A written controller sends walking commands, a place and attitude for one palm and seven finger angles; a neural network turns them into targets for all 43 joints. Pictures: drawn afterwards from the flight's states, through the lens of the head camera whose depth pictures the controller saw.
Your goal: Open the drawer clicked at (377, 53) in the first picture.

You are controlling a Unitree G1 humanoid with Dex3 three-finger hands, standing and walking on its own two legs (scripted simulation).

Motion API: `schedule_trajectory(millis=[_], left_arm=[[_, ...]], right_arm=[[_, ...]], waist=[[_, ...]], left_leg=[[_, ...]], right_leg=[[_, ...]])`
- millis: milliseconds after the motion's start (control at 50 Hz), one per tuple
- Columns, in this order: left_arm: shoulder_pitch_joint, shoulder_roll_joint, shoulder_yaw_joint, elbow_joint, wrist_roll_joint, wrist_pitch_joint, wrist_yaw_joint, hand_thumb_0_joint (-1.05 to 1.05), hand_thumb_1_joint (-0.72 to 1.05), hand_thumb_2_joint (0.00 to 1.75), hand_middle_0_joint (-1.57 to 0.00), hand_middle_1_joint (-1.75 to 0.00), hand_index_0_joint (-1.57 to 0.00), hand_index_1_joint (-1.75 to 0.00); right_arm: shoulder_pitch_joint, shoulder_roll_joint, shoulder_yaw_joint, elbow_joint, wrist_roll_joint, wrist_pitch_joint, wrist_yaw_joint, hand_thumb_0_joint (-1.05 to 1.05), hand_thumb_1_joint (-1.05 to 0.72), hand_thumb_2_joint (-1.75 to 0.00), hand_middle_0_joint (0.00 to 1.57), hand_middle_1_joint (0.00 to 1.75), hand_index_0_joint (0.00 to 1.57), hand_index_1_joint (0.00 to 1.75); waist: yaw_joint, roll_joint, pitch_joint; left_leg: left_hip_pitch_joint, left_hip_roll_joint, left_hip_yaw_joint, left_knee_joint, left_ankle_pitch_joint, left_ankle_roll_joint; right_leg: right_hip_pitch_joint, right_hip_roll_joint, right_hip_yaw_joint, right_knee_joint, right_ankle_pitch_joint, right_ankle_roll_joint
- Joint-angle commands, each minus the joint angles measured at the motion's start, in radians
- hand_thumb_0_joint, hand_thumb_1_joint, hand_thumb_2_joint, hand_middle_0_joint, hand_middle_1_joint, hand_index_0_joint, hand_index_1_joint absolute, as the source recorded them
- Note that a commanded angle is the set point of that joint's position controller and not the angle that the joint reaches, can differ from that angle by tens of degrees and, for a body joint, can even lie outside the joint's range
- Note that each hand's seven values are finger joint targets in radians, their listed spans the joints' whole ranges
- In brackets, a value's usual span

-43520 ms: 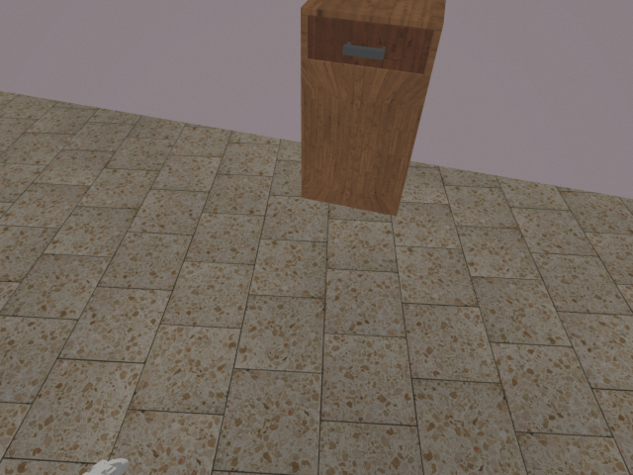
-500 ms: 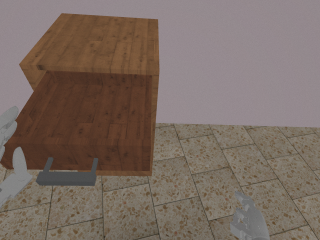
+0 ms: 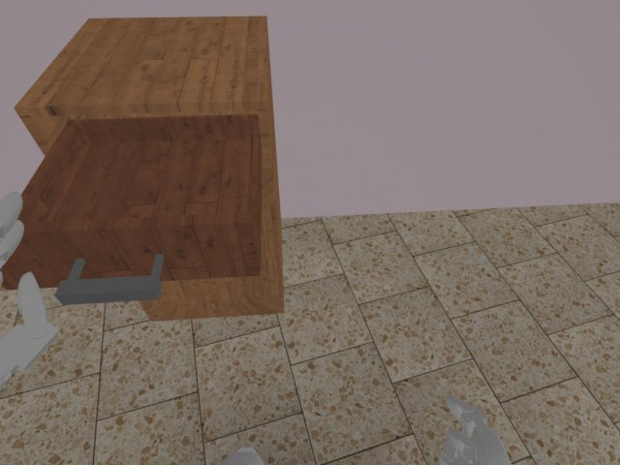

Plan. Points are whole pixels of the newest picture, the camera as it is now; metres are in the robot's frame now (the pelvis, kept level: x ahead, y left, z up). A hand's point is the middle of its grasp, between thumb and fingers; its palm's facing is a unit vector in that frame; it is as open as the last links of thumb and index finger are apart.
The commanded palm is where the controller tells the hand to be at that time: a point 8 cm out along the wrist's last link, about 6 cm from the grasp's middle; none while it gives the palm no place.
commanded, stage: step back with the hand held close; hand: left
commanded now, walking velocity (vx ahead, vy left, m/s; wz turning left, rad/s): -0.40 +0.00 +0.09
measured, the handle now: (114, 276) +0.37 +0.32 +0.00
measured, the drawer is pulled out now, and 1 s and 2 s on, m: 0.30 0.30 0.30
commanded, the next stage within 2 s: stop stepping back and stand still in 0.12 s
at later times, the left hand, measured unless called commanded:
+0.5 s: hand out of the picture +0.07 +0.23 +0.19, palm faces +0.43 -0.78 -0.45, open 7.5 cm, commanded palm +0.02 +0.27 +0.20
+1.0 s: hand out of the picture +0.04 +0.22 +0.17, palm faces +0.44 -0.76 -0.48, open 7.5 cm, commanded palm -0.02 +0.25 +0.20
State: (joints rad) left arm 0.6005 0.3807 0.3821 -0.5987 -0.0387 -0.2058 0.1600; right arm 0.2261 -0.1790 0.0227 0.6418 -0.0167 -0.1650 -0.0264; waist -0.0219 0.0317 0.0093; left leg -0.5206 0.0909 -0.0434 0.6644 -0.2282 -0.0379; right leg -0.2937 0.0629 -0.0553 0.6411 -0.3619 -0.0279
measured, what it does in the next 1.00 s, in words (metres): walks backwards: left foot, then right foot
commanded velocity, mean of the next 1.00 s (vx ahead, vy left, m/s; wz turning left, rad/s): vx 0.04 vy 0.00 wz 0.01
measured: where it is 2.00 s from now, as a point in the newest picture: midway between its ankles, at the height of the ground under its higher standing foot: outside the picture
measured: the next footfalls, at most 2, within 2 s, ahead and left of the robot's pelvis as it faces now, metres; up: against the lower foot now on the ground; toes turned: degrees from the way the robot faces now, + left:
left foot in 0.32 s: -0.06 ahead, +0.09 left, +0.00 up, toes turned +6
right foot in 0.96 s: -0.09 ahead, -0.13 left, +0.00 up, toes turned +5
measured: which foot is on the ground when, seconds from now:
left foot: up 0.00-0.30, down 0.32-1.00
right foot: down 0.00-0.74, up 0.76-0.94, down 0.96-1.00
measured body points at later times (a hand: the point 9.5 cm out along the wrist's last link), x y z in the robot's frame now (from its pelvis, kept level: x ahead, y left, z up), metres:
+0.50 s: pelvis -0.09 -0.02 +0.02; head -0.11 +0.00 +0.47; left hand +0.04 +0.27 +0.22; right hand +0.10 -0.24 -0.04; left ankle -0.10 +0.11 -0.72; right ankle -0.01 -0.09 -0.71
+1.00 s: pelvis -0.13 -0.03 +0.01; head -0.15 -0.04 +0.46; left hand +0.01 +0.26 +0.20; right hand +0.01 -0.26 -0.09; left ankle -0.13 +0.09 -0.71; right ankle -0.14 -0.12 -0.72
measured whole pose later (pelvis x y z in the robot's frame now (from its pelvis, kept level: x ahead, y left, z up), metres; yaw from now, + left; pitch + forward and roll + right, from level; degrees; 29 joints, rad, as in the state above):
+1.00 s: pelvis -0.13 -0.03 +0.01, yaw +3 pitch +1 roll -1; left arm 0.63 0.37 0.36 -0.50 -0.01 -0.17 0.16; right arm 0.28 -0.21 0.01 0.66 -0.01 -0.10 -0.06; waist -0.01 0.04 -0.06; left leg -0.34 0.04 0.02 0.67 -0.34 0.01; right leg -0.24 0.03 -0.10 0.54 -0.31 -0.04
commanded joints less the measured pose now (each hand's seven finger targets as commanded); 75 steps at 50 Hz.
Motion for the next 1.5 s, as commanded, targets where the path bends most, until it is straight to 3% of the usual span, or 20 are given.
schedule_trajectory(millis=[0, 80, 220, 320, 360, 440, 540, 660, 720, 760, 880, 920, 960, 1140, 1200, 1220, 1300, 1380, 1420, 1480], left_arm=[[0.000, 0.163, 0.099, -0.152, -0.011, -0.065, 0.004, 0.00, 0.90, 0.90, -0.20, -0.30, -0.20, -0.30], [0.088, 0.164, 0.143, -0.102, 0.008, -0.084, 0.007, 0.00, 0.90, 0.90, -0.20, -0.30, -0.20, -0.30], [0.065, 0.141, 0.093, -0.195, 0.019, -0.078, 0.025, 0.00, 0.90, 0.90, -0.20, -0.30, -0.20, -0.30], [0.090, 0.180, 0.110, -0.298, 0.005, -0.078, 0.023, 0.00, 0.90, 0.90, -0.20, -0.30, -0.20, -0.30], [0.071, 0.185, 0.139, -0.308, 0.003, -0.064, 0.019, 0.00, 0.90, 0.90, -0.20, -0.30, -0.20, -0.30], [-0.002, 0.113, 0.064, -0.177, 0.011, -0.035, 0.021, 0.00, 0.90, 0.90, -0.20, -0.30, -0.20, -0.30], [-0.112, 0.124, 0.032, -0.108, 0.035, -0.018, 0.021, 0.00, 0.90, 0.90, -0.20, -0.30, -0.20, -0.30], [-0.025, 0.136, 0.054, -0.165, 0.033, -0.026, 0.023, 0.00, 0.90, 0.90, -0.20, -0.30, -0.20, -0.30], [-0.019, 0.107, 0.036, -0.242, 0.040, -0.043, 0.031, 0.00, 0.90, 0.90, -0.20, -0.30, -0.20, -0.30], [-0.047, 0.187, 0.105, -0.297, 0.047, -0.038, 0.039, 0.00, 0.90, 0.90, -0.20, -0.30, -0.20, -0.30], [0.017, 0.111, 0.044, -0.120, 0.020, -0.011, 0.019, 0.00, 0.90, 0.90, -0.20, -0.30, -0.20, -0.30], [-0.060, 0.133, 0.054, -0.072, 0.031, -0.017, 0.009, 0.00, 0.90, 0.90, -0.20, -0.30, -0.20, -0.30], [-0.110, 0.170, 0.081, -0.078, 0.016, -0.021, 0.004, 0.00, 0.90, 0.90, -0.20, -0.30, -0.20, -0.30], [0.056, 0.146, 0.088, -0.231, 0.005, -0.058, 0.019, 0.00, 0.90, 0.90, -0.20, -0.30, -0.20, -0.30], [0.037, 0.142, 0.076, -0.230, 0.001, -0.058, 0.020, 0.00, 0.90, 0.90, -0.20, -0.30, -0.20, -0.30], [-0.067, -0.052, -0.300, 0.624, 0.117, 0.122, -0.125, 0.00, 0.90, 0.90, -0.20, -0.30, -0.20, -0.30], [-0.194, -0.079, -0.294, 0.709, 0.080, 0.216, -0.152, 0.00, 0.90, 0.90, -0.20, -0.30, -0.20, -0.30], [-0.194, 0.004, -0.297, 0.990, 0.080, 0.206, -0.150, 0.00, 0.90, 0.90, -0.20, -0.30, -0.20, -0.30], [-0.271, 0.060, -0.312, 1.106, 0.071, 0.211, -0.155, 0.00, 0.90, 0.90, -0.20, -0.30, -0.20, -0.30], [-0.319, 0.022, -0.339, 1.257, 0.059, 0.208, -0.149, 0.00, 0.90, 0.90, -0.20, -0.30, -0.20, -0.30]], right_arm=[[-0.126, -0.137, -0.081, -0.134, 0.031, -0.051, -0.008, 0.00, -0.90, -0.90, 0.20, 0.30, 0.20, 0.30], [-0.175, -0.068, -0.036, -0.164, 0.016, 0.009, -0.043, 0.00, -0.90, -0.90, 0.20, 0.30, 0.20, 0.30], [-0.086, -0.128, -0.048, -0.191, 0.007, 0.025, -0.055, 0.00, -0.90, -0.90, 0.20, 0.30, 0.20, 0.30], [-0.083, -0.170, -0.082, -0.247, 0.027, 0.005, -0.038, 0.00, -0.90, -0.90, 0.20, 0.30, 0.20, 0.30], [-0.092, -0.139, -0.067, -0.235, 0.015, -0.007, -0.041, 0.00, -0.90, -0.90, 0.20, 0.30, 0.20, 0.30], [-0.095, -0.161, -0.059, -0.197, 0.031, -0.016, -0.036, 0.00, -0.90, -0.90, 0.20, 0.30, 0.20, 0.30], [-0.091, -0.158, -0.063, -0.176, 0.018, 0.006, -0.045, 0.00, -0.90, -0.90, 0.20, 0.30, 0.20, 0.30], [-0.095, -0.124, -0.037, -0.180, 0.001, 0.019, -0.045, 0.00, -0.90, -0.90, 0.20, 0.30, 0.20, 0.30], [-0.074, -0.171, -0.052, -0.209, -0.019, 0.012, -0.045, 0.00, -0.90, -0.90, 0.20, 0.30, 0.20, 0.30], [-0.071, -0.117, -0.061, -0.205, -0.012, -0.005, -0.042, 0.00, -0.90, -0.90, 0.20, 0.30, 0.20, 0.30], [-0.103, -0.150, -0.046, -0.173, 0.008, 0.001, -0.054, 0.00, -0.90, -0.90, 0.20, 0.30, 0.20, 0.30], [-0.093, -0.155, -0.056, -0.149, 0.010, 0.011, -0.052, 0.00, -0.90, -0.90, 0.20, 0.30, 0.20, 0.30], [-0.110, -0.157, -0.067, -0.148, 0.016, 0.015, -0.044, 0.00, -0.90, -0.90, 0.20, 0.30, 0.20, 0.30], [-0.096, -0.117, -0.046, -0.172, 0.012, 0.003, -0.044, 0.00, -0.90, -0.90, 0.20, 0.30, 0.20, 0.30], [-0.104, -0.163, -0.063, -0.197, 0.017, 0.003, -0.053, 0.00, -0.90, -0.90, 0.20, 0.30, 0.20, 0.30], [-0.079, -0.330, -0.111, 0.045, -0.001, -0.010, 0.042, 0.00, -0.90, -0.90, 0.20, 0.30, 0.20, 0.30], [0.013, -0.224, -0.076, 0.001, -0.006, 0.092, 0.021, 0.00, -0.90, -0.90, 0.20, 0.30, 0.20, 0.30], [-0.064, -0.201, -0.057, 0.014, -0.002, 0.114, 0.014, 0.00, -0.90, -0.90, 0.20, 0.30, 0.20, 0.30], [-0.026, -0.181, -0.057, 0.056, 0.009, 0.133, 0.026, 0.00, -0.90, -0.90, 0.20, 0.30, 0.20, 0.30], [-0.052, -0.179, -0.050, 0.128, 0.000, 0.155, 0.021, 0.00, -0.90, -0.90, 0.20, 0.30, 0.20, 0.30]], waist=[[0.016, -0.220, -0.106], [0.009, -0.140, -0.165], [0.000, -0.147, -0.212], [0.031, 0.154, -0.198], [0.016, 0.247, -0.148], [-0.006, 0.094, -0.017], [-0.010, -0.160, 0.039], [-0.007, -0.077, -0.088], [0.002, 0.229, -0.013], [-0.001, 0.241, -0.041], [0.004, 0.131, 0.025], [0.002, -0.046, 0.018], [0.004, -0.275, 0.005], [0.004, -0.060, -0.084], [0.025, 0.122, -0.060], [-0.032, 0.123, 0.013], [-0.015, -0.001, -0.113], [0.048, -0.176, -0.166], [-0.004, -0.064, -0.074], [0.008, -0.034, -0.001]], left_leg=[[-0.050, -0.109, -0.043, 0.553, -0.273, 0.002], [-0.084, -0.087, 0.035, 0.465, -0.253, -0.028], [0.167, -0.098, 0.086, -0.177, -0.148, 0.035], [0.386, 0.184, -0.121, -0.321, 0.363, 0.123], [0.197, 0.144, -0.079, -0.378, 0.082, 0.121], [0.014, 0.071, -0.029, -0.338, -0.208, 0.103], [0.186, -0.117, 0.072, 0.076, -0.307, 0.066], [0.342, -0.100, 0.096, -0.189, -0.212, 0.083], [0.148, 0.139, -0.280, -0.535, -0.597, 0.180], [0.051, 0.195, -0.281, -0.538, -0.494, 0.223], [0.053, 0.119, -0.106, -0.381, -0.305, 0.150], [0.005, 0.038, -0.020, -0.182, -0.231, 0.107], [-0.049, -0.073, 0.045, 0.202, -0.177, 0.059], [0.250, -0.074, 0.101, -0.206, 0.048, 0.053], [0.330, 0.084, -0.101, -0.302, 0.205, 0.101], [0.221, 0.097, -0.123, -0.158, 0.335, 0.124], [0.285, 0.162, -0.216, -0.224, 0.519, 0.199], [0.227, -0.006, -0.039, -0.095, 0.377, 0.094], [0.252, -0.063, -0.011, -0.153, 0.052, 0.055], [0.294, -0.034, -0.034, -0.199, 0.145, 0.067]], right_leg=[[-0.012, -0.457, 0.376, -0.372, 0.496, -0.118], [0.138, -0.324, 0.188, -0.245, 0.787, -0.115], [0.225, -0.289, 0.204, -0.282, 0.572, -0.072], [-0.006, -0.084, 0.051, -0.057, 0.062, 0.037], [0.058, -0.086, 0.037, -0.023, -0.024, 0.039], [0.199, -0.084, 0.053, -0.149, 0.109, 0.058], [-0.209, -0.262, 0.408, -0.522, -0.480, -0.038], [-0.126, -0.251, 0.239, -0.446, -0.324, -0.048], [-0.077, -0.015, 0.041, 0.004, -0.114, 0.032], [-0.068, -0.013, 0.029, 0.394, -0.058, 0.048], [0.094, -0.056, -0.056, -0.110, -0.061, 0.034], [0.187, -0.128, 0.072, -0.291, 0.016, -0.005], [0.141, -0.393, 0.455, -0.456, 0.094, -0.125], [0.145, -0.253, 0.133, -0.310, 0.335, -0.073], [0.048, -0.127, 0.060, -0.201, 0.179, 0.026], [-0.094, -0.148, 0.013, -0.009, 0.243, 0.039], [-0.124, -0.078, 0.084, 0.172, -0.165, 0.057], [0.161, -0.150, 0.163, -0.129, 0.427, 0.019], [0.052, -0.245, 0.221, -0.191, 0.338, -0.033], [0.020, -0.166, 0.191, -0.231, 0.251, -0.013]])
